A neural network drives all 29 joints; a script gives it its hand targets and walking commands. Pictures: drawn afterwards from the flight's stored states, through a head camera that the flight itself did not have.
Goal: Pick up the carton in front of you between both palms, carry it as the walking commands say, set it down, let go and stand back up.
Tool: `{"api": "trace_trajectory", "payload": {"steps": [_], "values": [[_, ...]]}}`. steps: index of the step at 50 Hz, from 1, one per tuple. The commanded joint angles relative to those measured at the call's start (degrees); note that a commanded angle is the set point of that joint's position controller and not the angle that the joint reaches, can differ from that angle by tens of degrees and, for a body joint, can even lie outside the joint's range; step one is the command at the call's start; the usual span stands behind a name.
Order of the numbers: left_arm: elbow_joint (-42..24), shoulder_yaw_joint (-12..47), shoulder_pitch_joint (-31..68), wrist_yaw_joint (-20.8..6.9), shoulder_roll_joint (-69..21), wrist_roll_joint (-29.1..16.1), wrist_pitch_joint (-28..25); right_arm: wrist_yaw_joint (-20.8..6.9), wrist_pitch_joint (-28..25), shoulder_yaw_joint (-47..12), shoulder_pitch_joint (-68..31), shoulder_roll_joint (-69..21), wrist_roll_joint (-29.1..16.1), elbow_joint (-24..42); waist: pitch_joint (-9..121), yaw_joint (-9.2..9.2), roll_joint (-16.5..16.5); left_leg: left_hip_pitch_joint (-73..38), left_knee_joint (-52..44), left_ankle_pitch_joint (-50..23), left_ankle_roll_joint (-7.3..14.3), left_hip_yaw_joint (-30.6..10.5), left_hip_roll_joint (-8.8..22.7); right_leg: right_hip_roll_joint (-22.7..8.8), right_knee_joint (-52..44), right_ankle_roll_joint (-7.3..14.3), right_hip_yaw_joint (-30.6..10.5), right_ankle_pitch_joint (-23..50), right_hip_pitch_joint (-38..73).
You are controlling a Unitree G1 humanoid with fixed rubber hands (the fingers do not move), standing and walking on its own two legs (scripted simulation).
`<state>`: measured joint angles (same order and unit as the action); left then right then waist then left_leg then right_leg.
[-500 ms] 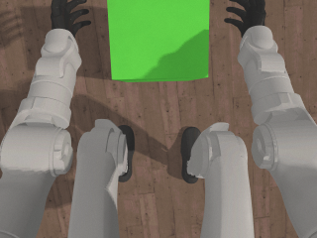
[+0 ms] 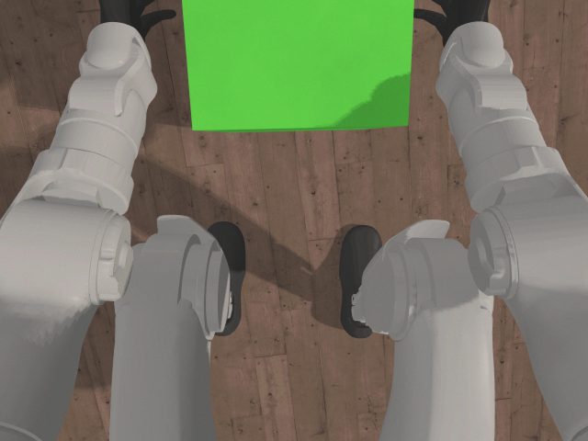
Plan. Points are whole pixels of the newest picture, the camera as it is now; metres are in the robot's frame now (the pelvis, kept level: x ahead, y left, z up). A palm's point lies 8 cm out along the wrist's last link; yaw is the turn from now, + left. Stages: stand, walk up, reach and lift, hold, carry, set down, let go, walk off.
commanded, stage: reach and lift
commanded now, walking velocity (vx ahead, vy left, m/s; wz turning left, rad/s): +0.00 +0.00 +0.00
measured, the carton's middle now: (294, 47) +0.51 +0.01 -0.24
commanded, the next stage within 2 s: none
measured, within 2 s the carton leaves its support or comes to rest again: leaves its support in 0.54 s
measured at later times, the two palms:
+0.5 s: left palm (151, 16) +0.52 +0.16 -0.17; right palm (439, 16) +0.53 -0.14 -0.17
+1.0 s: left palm out of the picture +0.48 +0.16 +0.02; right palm out of the picture +0.49 -0.14 +0.02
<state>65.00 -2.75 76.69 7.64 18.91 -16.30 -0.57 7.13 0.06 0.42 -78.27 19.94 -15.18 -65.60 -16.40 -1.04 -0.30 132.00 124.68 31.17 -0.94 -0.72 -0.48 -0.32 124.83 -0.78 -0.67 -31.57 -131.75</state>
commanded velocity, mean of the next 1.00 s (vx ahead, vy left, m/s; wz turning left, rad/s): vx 0.00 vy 0.00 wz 0.00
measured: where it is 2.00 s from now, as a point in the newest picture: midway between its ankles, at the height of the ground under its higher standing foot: (290, 298)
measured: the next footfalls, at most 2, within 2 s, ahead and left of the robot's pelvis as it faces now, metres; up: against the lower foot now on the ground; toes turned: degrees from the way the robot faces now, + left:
none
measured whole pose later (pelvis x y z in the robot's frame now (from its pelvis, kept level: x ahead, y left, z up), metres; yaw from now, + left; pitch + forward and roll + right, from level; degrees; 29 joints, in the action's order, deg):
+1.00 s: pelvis +0.00 +0.00 +0.09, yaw +0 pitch +41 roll +0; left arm 44.2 -27.2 60.0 4.0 1.3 10.4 18.7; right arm 4.2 18.0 24.9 -61.7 2.3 10.0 -46.9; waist 8.3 -1.2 0.6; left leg 120.9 107.9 28.6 -2.0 -2.1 -2.7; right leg 3.7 108.1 -2.0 -2.3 -28.7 -120.9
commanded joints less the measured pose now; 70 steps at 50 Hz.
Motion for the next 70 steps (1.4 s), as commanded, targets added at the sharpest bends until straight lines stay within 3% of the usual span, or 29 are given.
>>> {"api": "trace_trajectory", "payload": {"steps": [1, 8, 12, 16, 20, 24, 27, 30, 34, 36, 41, 46, 47, 55, 63, 70], "values": [[-3.8, -2.1, 11.1, 0.2, 4.9, 1.6, -1.2, -0.1, -1.3, 2.2, -11.9, 5.0, 1.3, 3.6, 61.4, -0.33, 0.2, -31.6, -10.2, -15.7, -1.3, 1.3, -1.2, 1.6, -9.5, -0.7, 0.8, 14.4, 29.4], [-4.4, 2.8, 15.5, 0.3, -1.7, -0.4, -1.9, 0.2, -2.5, -1.5, -16.2, -0.5, -0.3, 3.7, 63.5, 0.12, 0.6, -33.9, -11.2, -15.6, -1.0, 1.0, -2.2, 2.2, -10.4, -0.4, 1.0, 13.9, 31.6], [-2.6, 2.9, 16.9, 0.7, -6.2, 0.5, -2.4, 0.5, -2.8, -2.4, -17.4, -4.9, 0.8, 2.3, 63.1, 0.44, 0.5, -34.7, -11.3, -15.2, -0.8, 1.1, -3.2, 3.0, -11.0, -0.6, 1.2, 13.4, 31.7], [-4.5, 10.2, 29.6, -4.3, -30.8, 0.5, -1.9, -4.4, -2.4, -9.2, -29.3, -30.7, -0.1, 3.1, 62.5, 0.56, 1.4, -32.7, -10.7, -14.9, -0.6, 1.2, -4.8, 4.8, -10.6, 0.1, 0.6, 13.9, 31.7], [-6.6, 9.0, 35.2, -10.0, -46.8, 4.4, 0.9, -9.6, 0.4, -9.3, -34.2, -47.1, 3.1, 5.3, 59.5, -0.11, 2.1, -30.1, -9.4, -11.6, -0.1, 2.8, -6.3, 6.3, -9.8, 0.3, 1.6, 11.3, 31.4], [-13.4, 10.8, 37.9, -11.8, -54.7, 3.1, 2.5, -11.4, 1.8, -10.4, -35.9, -56.1, 2.0, 10.6, 68.6, -0.41, 1.9, -34.7, -8.0, -16.4, -0.1, 4.1, -6.7, 7.4, -8.2, 0.6, 2.9, 16.0, 35.3], [-20.7, 14.4, 39.0, -11.6, -60.7, -0.7, 3.4, -10.9, 2.6, -14.8, -39.0, -60.7, -1.1, 20.0, 87.5, -0.44, 1.9, -42.7, -7.2, -23.3, -0.3, 5.4, -7.1, 8.1, -7.4, 0.5, 4.3, 22.6, 44.6], [-28.3, 16.1, 38.2, -11.3, -64.0, -0.6, 5.5, -10.3, 4.8, -16.6, -36.5, -65.4, -1.7, 27.0, 98.0, -0.54, 2.8, -44.9, -8.6, -25.3, -0.4, 5.9, -7.9, 8.8, -8.4, 0.2, 5.0, 26.9, 52.2], [-35.0, 15.9, 35.4, -13.3, -67.9, 3.3, 9.5, -11.7, 9.1, -14.6, -31.2, -71.4, 2.4, 31.8, 97.1, -0.42, 1.7, -44.7, -11.9, -20.8, 0.1, 6.2, -8.7, 10.0, -11.4, 0.0, 5.7, 22.1, 48.1], [-33.5, 14.4, 32.2, -14.4, -70.3, 5.9, 11.8, -13.1, 11.3, -13.0, -28.6, -74.1, 5.2, 30.5, 90.8, -0.9, 1.4, -42.5, -14.2, -16.7, 0.3, 6.2, -8.8, 10.0, -13.8, 0.0, 5.7, 16.8, 43.2], [-23.4, 5.5, 24.8, -16.4, -73.4, 14.9, 16.4, -15.9, 15.7, -4.0, -22.2, -76.3, 13.7, 21.1, 73.0, -0.87, 1.5, -35.0, -21.1, -5.2, 1.0, 4.9, -8.8, 9.8, -20.9, 0.5, 5.0, 4.3, 33.0], [-20.3, -0.3, 21.9, -17.2, -74.5, 20.3, 18.2, -17.0, 17.1, 0.4, -21.4, -76.9, 18.1, 19.0, 74.5, -1.98, 1.9, -37.7, -26.2, -3.6, 1.1, 5.0, -8.9, 10.1, -26.7, 0.6, 4.6, 2.3, 35.2], [-20.3, -0.2, 21.9, -17.4, -74.4, 20.8, 18.4, -17.0, 17.4, 0.8, -20.4, -77.5, 18.7, 18.6, 75.3, -1.48, 2.1, -38.8, -27.3, -4.1, 1.1, 5.0, -8.9, 10.4, -28.0, 0.4, 4.6, 2.9, 36.3], [-25.3, 6.9, 18.2, -19.0, -80.5, 18.5, 20.0, -17.4, 18.5, -2.6, -15.5, -80.2, 18.6, 23.3, 83.4, 1.02, -0.4, -48.8, -33.4, -9.8, -0.1, 4.4, -9.3, 10.6, -33.8, 0.4, 4.4, 9.2, 46.3], [-29.7, 13.5, 10.5, -18.5, -83.2, 16.0, 20.8, -18.2, 19.7, -11.0, -9.3, -84.3, 14.5, 28.8, 85.0, -0.18, 0.1, -58.9, -39.4, -14.7, -0.4, 3.2, -9.4, 10.8, -39.2, -0.4, 3.4, 13.7, 55.5], [-29.8, 14.7, 3.0, -18.4, -84.2, 16.1, 20.8, -18.0, 19.9, -12.7, -2.0, -85.8, 14.6, 29.3, 78.6, -0.35, 1.1, -65.0, -46.0, -14.9, -0.2, 1.7, -9.4, 10.7, -46.1, -0.6, 2.2, 13.9, 62.2]]}}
